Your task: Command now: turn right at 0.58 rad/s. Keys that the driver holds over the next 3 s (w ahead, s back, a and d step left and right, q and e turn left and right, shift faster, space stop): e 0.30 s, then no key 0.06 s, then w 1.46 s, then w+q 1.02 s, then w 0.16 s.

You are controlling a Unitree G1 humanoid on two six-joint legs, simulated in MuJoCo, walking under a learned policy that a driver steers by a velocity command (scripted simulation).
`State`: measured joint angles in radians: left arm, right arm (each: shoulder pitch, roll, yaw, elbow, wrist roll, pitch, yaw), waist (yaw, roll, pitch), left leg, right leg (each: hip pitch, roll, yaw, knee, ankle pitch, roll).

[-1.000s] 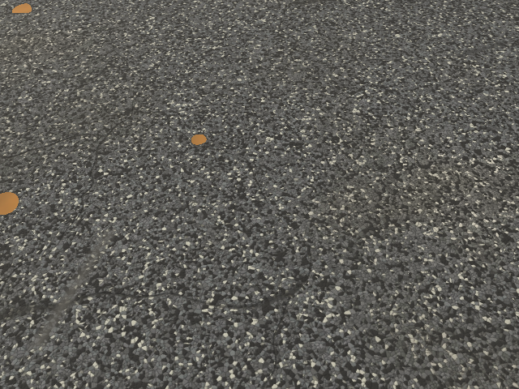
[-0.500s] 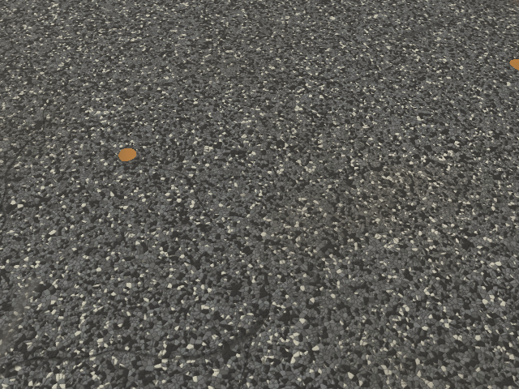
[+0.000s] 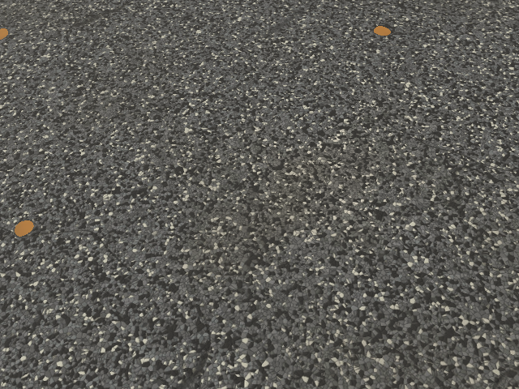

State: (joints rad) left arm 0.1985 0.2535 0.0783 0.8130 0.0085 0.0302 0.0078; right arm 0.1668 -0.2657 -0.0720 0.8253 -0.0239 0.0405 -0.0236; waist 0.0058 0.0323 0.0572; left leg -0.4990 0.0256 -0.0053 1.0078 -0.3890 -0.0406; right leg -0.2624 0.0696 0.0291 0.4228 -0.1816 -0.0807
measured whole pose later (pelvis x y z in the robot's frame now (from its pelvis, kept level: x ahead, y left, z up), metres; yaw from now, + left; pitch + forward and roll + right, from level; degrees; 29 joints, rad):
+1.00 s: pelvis +0.14 -0.03 +0.00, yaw -17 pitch +1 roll -1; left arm 0.43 0.23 0.02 0.96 0.01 -0.08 -0.01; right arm 0.15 -0.27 -0.05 0.80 -0.04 -0.01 0.06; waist 0.03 0.05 0.02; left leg -0.64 0.09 0.04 0.81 -0.12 0.01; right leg 0.10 0.07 -0.01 0.15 -0.27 -0.06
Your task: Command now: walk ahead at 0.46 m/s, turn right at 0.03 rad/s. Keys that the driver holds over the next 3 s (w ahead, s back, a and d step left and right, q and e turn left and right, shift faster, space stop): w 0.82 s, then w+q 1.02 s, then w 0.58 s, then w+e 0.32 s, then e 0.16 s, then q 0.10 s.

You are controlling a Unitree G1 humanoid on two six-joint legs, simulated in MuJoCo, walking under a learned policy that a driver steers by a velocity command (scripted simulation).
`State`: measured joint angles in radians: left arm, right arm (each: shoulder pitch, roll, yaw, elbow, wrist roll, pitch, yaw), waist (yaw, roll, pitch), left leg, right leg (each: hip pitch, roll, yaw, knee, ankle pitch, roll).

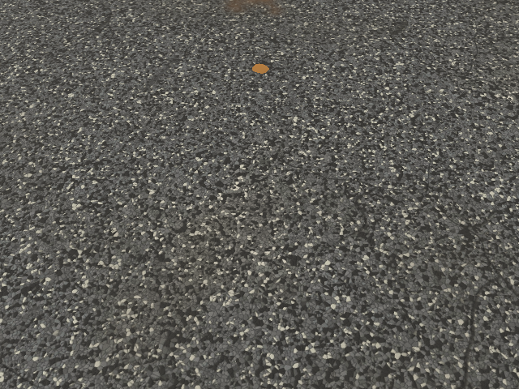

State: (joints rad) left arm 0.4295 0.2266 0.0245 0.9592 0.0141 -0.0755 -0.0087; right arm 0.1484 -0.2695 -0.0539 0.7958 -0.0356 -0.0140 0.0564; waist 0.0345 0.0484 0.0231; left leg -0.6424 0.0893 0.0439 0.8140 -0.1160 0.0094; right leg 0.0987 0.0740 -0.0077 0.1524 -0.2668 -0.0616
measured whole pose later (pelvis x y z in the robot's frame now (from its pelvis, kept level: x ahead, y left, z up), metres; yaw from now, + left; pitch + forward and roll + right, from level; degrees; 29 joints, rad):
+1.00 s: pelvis +0.56 +0.00 +0.01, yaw +4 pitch +0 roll -1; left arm 0.37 0.22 0.04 1.02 0.02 -0.10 0.00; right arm 0.20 -0.24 -0.05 0.92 -0.03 -0.03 0.03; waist 0.01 0.04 0.04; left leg -0.63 0.08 -0.04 1.00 -0.14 0.05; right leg -0.05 0.08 -0.14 0.24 -0.19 -0.09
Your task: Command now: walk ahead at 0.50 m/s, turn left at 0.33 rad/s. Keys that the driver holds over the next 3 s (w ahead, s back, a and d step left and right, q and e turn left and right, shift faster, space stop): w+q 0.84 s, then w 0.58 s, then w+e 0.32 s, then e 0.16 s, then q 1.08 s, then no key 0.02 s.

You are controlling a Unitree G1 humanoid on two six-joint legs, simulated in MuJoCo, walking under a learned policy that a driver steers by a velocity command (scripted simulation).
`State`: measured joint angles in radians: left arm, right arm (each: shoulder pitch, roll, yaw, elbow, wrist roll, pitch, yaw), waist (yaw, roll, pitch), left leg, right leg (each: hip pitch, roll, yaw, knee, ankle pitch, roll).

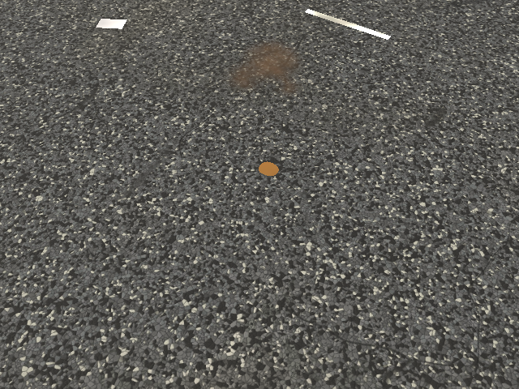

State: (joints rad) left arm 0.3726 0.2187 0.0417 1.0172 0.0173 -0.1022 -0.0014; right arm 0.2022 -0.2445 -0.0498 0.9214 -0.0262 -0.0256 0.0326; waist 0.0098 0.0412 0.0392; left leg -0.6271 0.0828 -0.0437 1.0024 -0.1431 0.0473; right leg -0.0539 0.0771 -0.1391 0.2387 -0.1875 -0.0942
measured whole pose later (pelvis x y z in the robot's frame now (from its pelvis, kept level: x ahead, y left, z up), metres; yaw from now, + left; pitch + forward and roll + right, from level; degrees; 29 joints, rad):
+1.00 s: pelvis +0.55 +0.11 +0.00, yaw +32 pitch +1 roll -1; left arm 0.27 0.25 0.04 0.82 0.03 -0.09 -0.01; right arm 0.25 -0.31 -0.07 0.81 -0.04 -0.02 0.03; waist 0.00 0.05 0.03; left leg -0.49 -0.02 -0.07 1.10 -0.31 0.06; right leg -0.22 0.02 -0.08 0.38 -0.18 -0.04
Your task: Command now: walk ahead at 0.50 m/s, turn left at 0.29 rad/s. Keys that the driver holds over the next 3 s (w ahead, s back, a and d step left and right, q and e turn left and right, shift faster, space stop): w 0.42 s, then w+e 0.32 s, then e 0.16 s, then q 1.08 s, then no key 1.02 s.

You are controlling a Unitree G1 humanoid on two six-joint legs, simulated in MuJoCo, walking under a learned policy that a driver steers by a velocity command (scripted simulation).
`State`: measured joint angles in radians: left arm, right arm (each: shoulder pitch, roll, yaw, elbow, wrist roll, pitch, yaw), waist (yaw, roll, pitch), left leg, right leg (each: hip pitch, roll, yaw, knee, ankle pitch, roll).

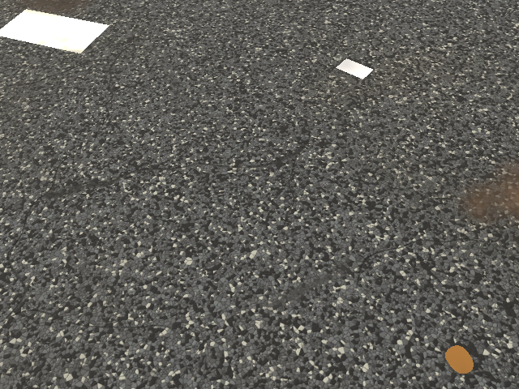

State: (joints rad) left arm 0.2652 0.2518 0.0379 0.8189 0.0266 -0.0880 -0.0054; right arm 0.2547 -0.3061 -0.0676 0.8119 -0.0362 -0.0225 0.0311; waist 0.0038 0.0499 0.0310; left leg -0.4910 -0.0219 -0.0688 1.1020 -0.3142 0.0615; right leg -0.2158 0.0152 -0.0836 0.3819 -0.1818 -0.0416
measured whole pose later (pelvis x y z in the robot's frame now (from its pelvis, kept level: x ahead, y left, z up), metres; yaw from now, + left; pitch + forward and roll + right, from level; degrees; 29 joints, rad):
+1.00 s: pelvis +0.49 +0.01 -0.01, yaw -12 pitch +0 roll +0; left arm 0.18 0.25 0.05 0.84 0.01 -0.03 0.00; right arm 0.22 -0.23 -0.03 0.86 -0.02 -0.04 -0.02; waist -0.01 0.02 0.10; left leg -0.49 0.05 0.00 1.21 -0.38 -0.01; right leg -0.31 0.11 -0.06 0.43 -0.13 -0.13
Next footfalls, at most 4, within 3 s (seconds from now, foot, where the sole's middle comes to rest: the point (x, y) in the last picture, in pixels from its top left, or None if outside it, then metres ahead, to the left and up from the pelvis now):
0.28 left None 0.28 0.13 -0.78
0.84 right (307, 353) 0.58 -0.06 -0.78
1.38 left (241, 345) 0.60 0.12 -0.78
1.90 right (320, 331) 0.64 -0.09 -0.78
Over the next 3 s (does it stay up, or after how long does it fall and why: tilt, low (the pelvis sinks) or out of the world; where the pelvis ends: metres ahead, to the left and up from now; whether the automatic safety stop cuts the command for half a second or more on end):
stays up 0.55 0.01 0.00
